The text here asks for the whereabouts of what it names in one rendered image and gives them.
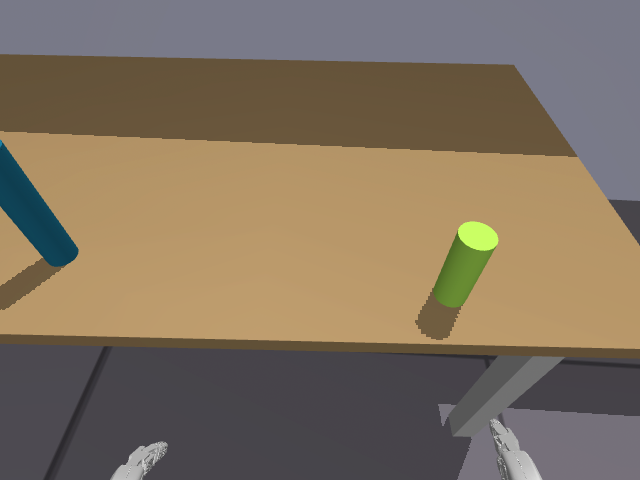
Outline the left robot hand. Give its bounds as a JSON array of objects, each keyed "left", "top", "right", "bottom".
[{"left": 110, "top": 441, "right": 168, "bottom": 480}]

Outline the table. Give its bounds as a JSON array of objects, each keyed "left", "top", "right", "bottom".
[{"left": 0, "top": 54, "right": 640, "bottom": 437}]

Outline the right robot hand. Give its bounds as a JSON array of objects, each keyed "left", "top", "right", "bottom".
[{"left": 489, "top": 419, "right": 543, "bottom": 480}]

